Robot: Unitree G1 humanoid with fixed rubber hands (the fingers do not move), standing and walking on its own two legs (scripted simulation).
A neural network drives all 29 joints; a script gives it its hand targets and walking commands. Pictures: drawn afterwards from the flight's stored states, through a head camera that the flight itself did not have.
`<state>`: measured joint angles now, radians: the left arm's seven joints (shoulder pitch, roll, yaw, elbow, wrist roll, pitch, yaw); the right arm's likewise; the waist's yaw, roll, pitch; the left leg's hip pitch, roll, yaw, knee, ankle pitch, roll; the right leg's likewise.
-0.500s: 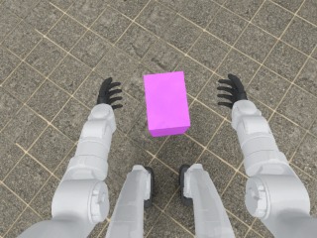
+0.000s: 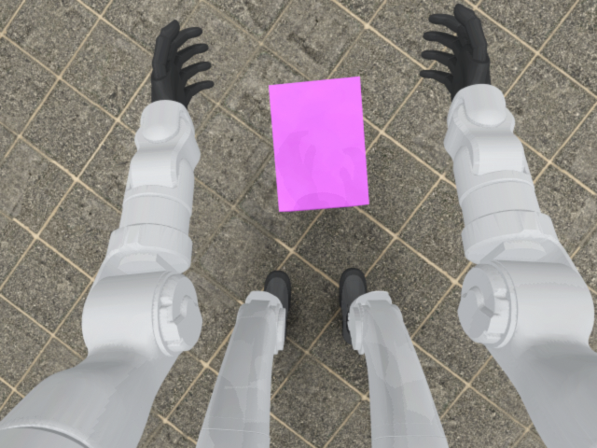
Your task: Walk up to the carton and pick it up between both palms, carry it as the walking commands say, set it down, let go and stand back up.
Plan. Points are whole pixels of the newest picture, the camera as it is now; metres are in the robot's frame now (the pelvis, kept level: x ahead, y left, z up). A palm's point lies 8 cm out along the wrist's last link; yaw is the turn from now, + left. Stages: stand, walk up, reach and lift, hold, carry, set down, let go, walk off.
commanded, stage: reach and lift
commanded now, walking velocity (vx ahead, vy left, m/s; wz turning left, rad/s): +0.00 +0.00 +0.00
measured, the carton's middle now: (317, 156) +0.49 +0.00 -0.52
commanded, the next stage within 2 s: none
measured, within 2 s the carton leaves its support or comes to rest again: neither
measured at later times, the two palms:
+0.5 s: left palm (210, 126) +0.50 +0.17 -0.25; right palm (425, 116) +0.51 -0.16 -0.25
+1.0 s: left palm (235, 143) +0.50 +0.16 -0.39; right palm (399, 134) +0.51 -0.16 -0.39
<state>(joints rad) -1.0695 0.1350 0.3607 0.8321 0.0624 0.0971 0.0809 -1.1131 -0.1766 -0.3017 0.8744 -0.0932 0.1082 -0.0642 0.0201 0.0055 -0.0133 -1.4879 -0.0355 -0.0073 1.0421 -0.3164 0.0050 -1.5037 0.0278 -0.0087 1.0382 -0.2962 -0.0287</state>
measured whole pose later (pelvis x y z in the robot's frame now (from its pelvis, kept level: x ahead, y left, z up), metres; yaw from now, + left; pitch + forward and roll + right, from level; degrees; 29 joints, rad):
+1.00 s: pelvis -0.04 +0.00 -0.24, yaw +0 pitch +42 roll +1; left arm -1.38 0.23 0.25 1.03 -0.06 0.11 0.14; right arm -1.43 -0.29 -0.20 1.10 0.05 0.11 -0.12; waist 0.02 -0.01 0.21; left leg -2.17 -0.07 0.01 2.02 -0.58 -0.01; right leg -2.20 0.07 0.00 2.01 -0.54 -0.01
